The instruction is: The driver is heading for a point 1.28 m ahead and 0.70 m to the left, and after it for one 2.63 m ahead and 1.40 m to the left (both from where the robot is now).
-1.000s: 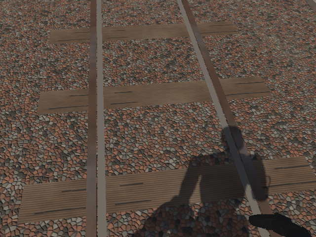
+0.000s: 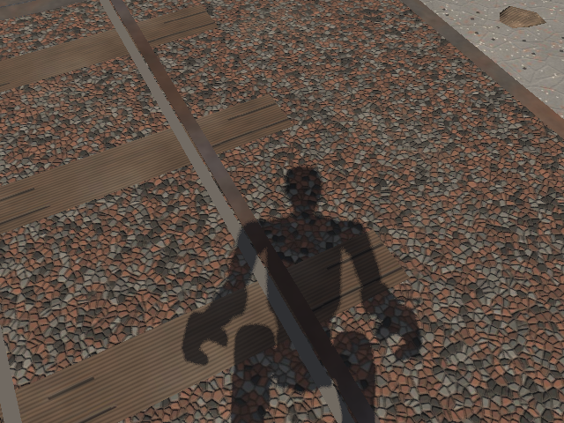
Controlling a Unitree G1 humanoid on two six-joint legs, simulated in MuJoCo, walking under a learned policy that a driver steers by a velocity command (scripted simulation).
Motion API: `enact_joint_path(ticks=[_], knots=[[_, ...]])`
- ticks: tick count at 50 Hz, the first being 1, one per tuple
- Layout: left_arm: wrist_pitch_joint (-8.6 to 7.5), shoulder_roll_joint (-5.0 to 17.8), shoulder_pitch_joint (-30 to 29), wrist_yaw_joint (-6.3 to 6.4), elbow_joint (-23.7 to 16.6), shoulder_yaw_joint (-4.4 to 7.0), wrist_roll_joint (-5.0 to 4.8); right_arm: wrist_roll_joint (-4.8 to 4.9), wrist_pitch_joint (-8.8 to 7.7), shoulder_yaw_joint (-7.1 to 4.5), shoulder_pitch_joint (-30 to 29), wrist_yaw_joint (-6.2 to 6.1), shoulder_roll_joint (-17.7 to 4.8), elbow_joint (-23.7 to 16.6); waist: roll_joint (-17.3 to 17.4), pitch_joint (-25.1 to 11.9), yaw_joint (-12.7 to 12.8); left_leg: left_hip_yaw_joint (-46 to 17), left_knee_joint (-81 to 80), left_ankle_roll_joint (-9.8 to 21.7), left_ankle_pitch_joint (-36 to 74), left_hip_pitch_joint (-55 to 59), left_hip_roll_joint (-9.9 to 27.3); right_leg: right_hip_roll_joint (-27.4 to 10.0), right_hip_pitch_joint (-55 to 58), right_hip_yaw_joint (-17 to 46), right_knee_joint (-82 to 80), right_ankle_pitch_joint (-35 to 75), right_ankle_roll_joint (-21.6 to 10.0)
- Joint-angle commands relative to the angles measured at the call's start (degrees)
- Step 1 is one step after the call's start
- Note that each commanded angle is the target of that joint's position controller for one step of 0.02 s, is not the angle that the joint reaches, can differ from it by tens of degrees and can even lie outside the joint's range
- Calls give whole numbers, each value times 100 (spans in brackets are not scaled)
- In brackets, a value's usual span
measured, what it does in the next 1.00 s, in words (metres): steps on the spot, turning left: left foot, then right foot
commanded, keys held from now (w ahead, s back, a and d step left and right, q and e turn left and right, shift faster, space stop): q+shift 0.80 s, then e+shift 0.20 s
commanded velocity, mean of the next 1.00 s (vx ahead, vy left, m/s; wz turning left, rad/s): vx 0.03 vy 0.00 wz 0.81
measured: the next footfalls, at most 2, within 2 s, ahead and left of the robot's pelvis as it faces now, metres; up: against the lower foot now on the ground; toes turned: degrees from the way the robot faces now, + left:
left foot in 0.08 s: +0.14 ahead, +0.10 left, +0.00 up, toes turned +9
right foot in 0.54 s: +0.18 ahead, -0.07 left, +0.00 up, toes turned +38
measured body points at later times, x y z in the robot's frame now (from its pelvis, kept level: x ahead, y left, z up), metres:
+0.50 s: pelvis +0.06 +0.00 +0.00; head +0.10 +0.02 +0.45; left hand +0.09 +0.31 -0.10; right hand +0.30 -0.21 -0.10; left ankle +0.10 +0.10 -0.74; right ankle +0.15 -0.11 -0.72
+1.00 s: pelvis +0.06 +0.00 +0.00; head +0.07 +0.03 +0.45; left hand -0.10 +0.23 -0.13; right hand +0.37 -0.03 -0.09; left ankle -0.02 +0.06 -0.74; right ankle +0.15 -0.09 -0.73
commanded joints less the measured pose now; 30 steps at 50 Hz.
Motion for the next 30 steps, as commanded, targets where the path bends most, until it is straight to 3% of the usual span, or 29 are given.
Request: enact_joint_path(ticks=[1,2,3,4,5,6,7,8,9,10,11,13,18,22,24,26,27,28,29,30], knots=[[33,712,-205,-17,-428,218,-10,-36,17,-116,289,49,-389,-428,-754,-723,-110,105,-399,208,-450,1108,-85,-1705,-118,423,-53,2406,-452],[96,742,-177,-15,-424,246,-25,-44,-10,-137,355,33,-399,-461,-675,-688,-143,146,-701,293,-541,1259,-161,-1719,-94,363,336,2229,-325],[174,741,-14,-21,-375,269,-19,-76,-75,-176,658,-2,-455,-384,-291,-780,-252,8,-1155,416,-358,1683,-244,-1540,-168,224,1165,1982,-125],[257,796,287,-51,-440,301,48,-87,-172,-325,1025,-98,-1033,-347,974,-809,-341,-1374,-1865,715,1647,2233,419,-964,-844,22,2774,549,265],[393,427,387,-67,-808,190,76,5,-156,-510,1072,-135,-1821,-444,1901,-1030,-87,-3746,-2042,1779,3695,2951,1633,254,-2468,544,4240,-2760,666],[471,445,232,-23,-865,114,177,181,-112,-585,1209,-124,-1827,-544,1202,-1653,-349,-4254,-2600,2141,2142,3107,1731,243,-2675,1663,4710,-2652,692],[462,567,-93,-6,-896,143,120,134,-44,-522,921,-161,-1564,-575,710,-1239,-300,-3791,-2731,2000,625,2760,1474,143,-2810,1874,4650,-2046,640],[416,582,-364,11,-899,157,80,97,31,-435,502,-195,-1267,-611,435,-745,-147,-3251,-2816,1685,9,2285,1094,10,-2793,1933,4237,-1413,576],[395,637,-429,36,-902,178,108,140,67,-369,156,-211,-1042,-686,441,-604,-11,-2868,-2821,1388,-73,1983,752,-59,-2591,1933,3818,-987,553],[428,642,-344,41,-847,184,163,140,74,-340,-10,-213,-898,-778,511,-697,32,-2634,-2758,1271,187,1817,541,9,-2310,1872,3716,-760,552],[473,585,-297,33,-817,170,180,131,60,-337,23,-189,-877,-795,382,-856,23,-2569,-2675,1208,508,1832,449,95,-2158,1869,3642,-683,555],[514,445,-304,14,-844,125,122,116,22,-409,165,-147,-1043,-780,146,-1046,-24,-2659,-2576,1156,664,1985,371,204,-2071,1933,3231,-699,574],[512,504,-590,45,-979,108,78,59,76,-498,257,-118,-1221,-834,461,-978,-241,-3382,-2734,1085,-813,2056,250,434,-2036,2137,2281,-580,527],[430,600,-613,52,-999,116,9,20,90,-533,138,-63,-1287,-870,600,-948,-264,-3830,-2717,936,-1000,1911,105,675,-1513,2214,1560,-579,367],[386,653,-425,78,-955,126,-33,29,87,-537,-18,-33,-1282,-897,722,-937,-173,-4002,-2698,797,-877,1695,3,806,-972,2208,999,-612,249],[338,724,1,158,-852,158,-45,97,69,-514,-265,-24,-1215,-931,767,-889,94,-4026,-2668,443,-1235,1127,-265,829,43,2179,-163,-285,123],[306,972,185,233,-823,226,-11,155,37,-459,-247,-44,-1043,-948,422,-889,172,-3714,-2391,105,-1963,646,-651,310,694,2529,-1050,-306,0],[316,1649,123,259,-954,366,87,260,13,-389,-209,-76,-736,-1107,-959,-1020,115,-2510,-969,-270,-2697,-171,-1420,-1274,1095,4240,-1724,-1383,-552],[336,1659,-591,215,-1119,357,173,15,-24,-476,3,-119,-1070,-963,-1219,-648,-87,-1432,683,-356,-2357,-509,-1570,-1988,393,4827,-1951,-888,-957],[362,1115,-713,196,-1191,224,156,-78,-25,-553,-54,-90,-1362,-855,-710,-649,-145,-1324,1466,-390,-1990,-151,-1053,-1797,-23,4102,-1658,33,-1022]])
Keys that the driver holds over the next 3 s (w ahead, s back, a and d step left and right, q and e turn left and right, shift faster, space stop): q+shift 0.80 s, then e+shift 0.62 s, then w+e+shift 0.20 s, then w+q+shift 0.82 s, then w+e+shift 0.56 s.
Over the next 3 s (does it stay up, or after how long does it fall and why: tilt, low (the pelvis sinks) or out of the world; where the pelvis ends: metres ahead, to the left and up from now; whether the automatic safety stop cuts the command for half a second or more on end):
stays up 0.95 0.67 0.00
